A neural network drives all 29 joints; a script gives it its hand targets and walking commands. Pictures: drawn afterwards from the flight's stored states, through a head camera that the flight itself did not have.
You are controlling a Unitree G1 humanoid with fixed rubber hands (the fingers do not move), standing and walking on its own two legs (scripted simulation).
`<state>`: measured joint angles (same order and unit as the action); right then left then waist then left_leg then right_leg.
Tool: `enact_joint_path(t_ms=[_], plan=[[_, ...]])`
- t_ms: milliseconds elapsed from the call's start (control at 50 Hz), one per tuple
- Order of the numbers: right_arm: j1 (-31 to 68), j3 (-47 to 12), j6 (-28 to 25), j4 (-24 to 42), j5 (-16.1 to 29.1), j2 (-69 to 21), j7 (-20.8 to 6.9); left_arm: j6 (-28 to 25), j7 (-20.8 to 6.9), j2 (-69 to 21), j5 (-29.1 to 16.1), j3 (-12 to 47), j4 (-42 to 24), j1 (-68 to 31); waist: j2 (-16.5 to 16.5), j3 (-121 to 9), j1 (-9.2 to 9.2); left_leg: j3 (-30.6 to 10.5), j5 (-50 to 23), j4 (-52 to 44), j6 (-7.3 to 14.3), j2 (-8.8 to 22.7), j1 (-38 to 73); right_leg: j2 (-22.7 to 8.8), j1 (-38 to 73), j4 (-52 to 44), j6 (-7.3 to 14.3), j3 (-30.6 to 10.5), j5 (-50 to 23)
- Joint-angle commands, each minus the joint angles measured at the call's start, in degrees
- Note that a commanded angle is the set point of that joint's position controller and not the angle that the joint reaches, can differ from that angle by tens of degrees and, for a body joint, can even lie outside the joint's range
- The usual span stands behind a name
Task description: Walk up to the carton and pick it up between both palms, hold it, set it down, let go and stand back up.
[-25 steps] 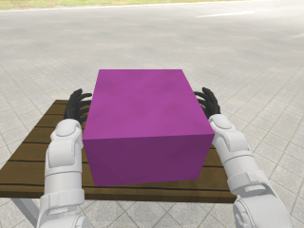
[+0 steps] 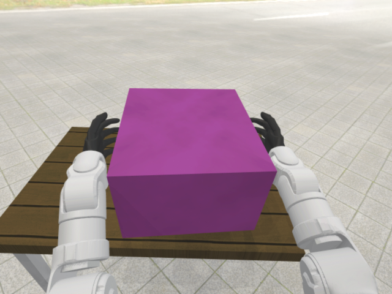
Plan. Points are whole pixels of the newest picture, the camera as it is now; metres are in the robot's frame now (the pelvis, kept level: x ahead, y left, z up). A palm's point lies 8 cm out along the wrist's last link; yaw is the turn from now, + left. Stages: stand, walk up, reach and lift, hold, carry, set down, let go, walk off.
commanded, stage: hold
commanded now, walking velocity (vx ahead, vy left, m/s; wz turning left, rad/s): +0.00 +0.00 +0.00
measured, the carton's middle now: (186, 153) +0.41 +0.00 +0.14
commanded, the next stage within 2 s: none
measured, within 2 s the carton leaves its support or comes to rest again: neither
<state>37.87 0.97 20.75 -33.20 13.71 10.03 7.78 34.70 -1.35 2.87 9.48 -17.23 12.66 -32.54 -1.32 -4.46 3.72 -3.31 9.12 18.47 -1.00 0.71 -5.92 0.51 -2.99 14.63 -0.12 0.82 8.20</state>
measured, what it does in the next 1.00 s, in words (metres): stands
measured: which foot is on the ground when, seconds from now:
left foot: down 0.00-1.00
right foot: down 0.00-1.00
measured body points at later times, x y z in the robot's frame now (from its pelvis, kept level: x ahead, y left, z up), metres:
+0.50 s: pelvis +0.00 +0.00 +0.00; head -0.05 +0.02 +0.45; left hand +0.37 +0.18 +0.19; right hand +0.38 -0.18 +0.18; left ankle +0.01 +0.13 -0.75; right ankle +0.00 -0.12 -0.75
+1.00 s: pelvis +0.00 +0.00 +0.00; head -0.05 +0.02 +0.45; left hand +0.38 +0.18 +0.19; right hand +0.38 -0.18 +0.18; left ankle +0.01 +0.13 -0.75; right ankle +0.00 -0.12 -0.75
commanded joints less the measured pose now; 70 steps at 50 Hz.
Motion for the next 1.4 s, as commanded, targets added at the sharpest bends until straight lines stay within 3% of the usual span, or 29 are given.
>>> enact_joint_path(t_ms=[0,60,220,520,760,940,1020,1160,1380], plan=[[42.7,-21.4,-4.0,24.3,6.0,-38.0,-6.1,-3.9,-7.7,-32.7,-8.5,31.3,-9.8,-37.8,2.1,-22.2,0.18,2.7,-17.3,0.1,-1.4,-3.9,7.5,3.2,6.4,0.0,-2.1,1.2,-15.8],[41.0,-21.0,-3.7,24.0,5.9,-37.2,-5.9,-3.7,-7.5,-32.3,-8.3,31.9,-10.1,-36.2,2.7,-21.4,0.86,2.3,-17.5,0.2,-1.9,-3.7,8.0,3.3,5.9,-0.3,-1.9,1.4,-15.3],[42.2,-21.6,-3.7,24.5,6.0,-38.0,-6.0,-3.9,-7.8,-32.5,-8.7,32.0,-10.0,-37.2,2.2,-20.7,0.61,2.4,-16.3,-0.2,-1.5,-3.9,7.1,3.0,6.3,-0.3,-1.9,1.2,-15.7],[43.1,-19.6,-3.5,22.4,4.7,-37.6,-6.8,-3.7,-7.2,-32.9,-8.6,31.8,-8.1,-38.9,2.7,-19.7,0.41,2.4,-13.4,-1.0,-1.5,-3.5,6.7,3.0,3.5,-1.1,-1.2,1.5,-10.1],[42.4,-20.6,-3.7,22.8,5.9,-37.5,-6.4,-3.7,-7.4,-33.1,-8.7,31.7,-9.4,-37.5,2.6,-21.8,0.58,2.4,-17.1,0.0,-1.8,-3.6,7.8,3.3,5.6,-0.4,-1.5,1.3,-14.4],[44.0,-20.4,-3.9,22.6,5.4,-38.0,-6.6,-4.0,-7.3,-33.0,-8.6,31.7,-8.2,-39.0,2.5,-20.5,0.28,2.5,-14.4,-0.5,-1.3,-3.7,6.5,2.9,4.7,-0.7,-1.7,1.3,-12.3],[42.2,-21.2,-3.9,23.9,6.0,-38.0,-6.2,-3.9,-7.3,-32.9,-8.8,32.1,-9.2,-37.2,1.9,-21.5,0.6,2.3,-17.2,0.2,-1.4,-3.8,7.2,3.1,5.9,-0.2,-1.8,1.2,-15.9],[42.3,-20.6,-3.3,22.3,5.4,-37.9,-6.1,-3.6,-7.9,-32.2,-8.0,30.6,-7.9,-37.6,1.4,-19.4,0.13,2.6,-13.6,-0.9,-1.0,-3.8,5.6,2.7,5.8,-0.5,-2.0,1.0,-13.5],[43.5,-20.1,-3.8,22.2,5.5,-37.8,-6.8,-4.0,-7.1,-33.4,-9.0,32.1,-9.0,-39.3,2.7,-20.9,0.57,2.3,-14.9,-0.6,-1.6,-3.3,7.2,3.2,4.0,-0.8,-1.1,1.4,-11.6]])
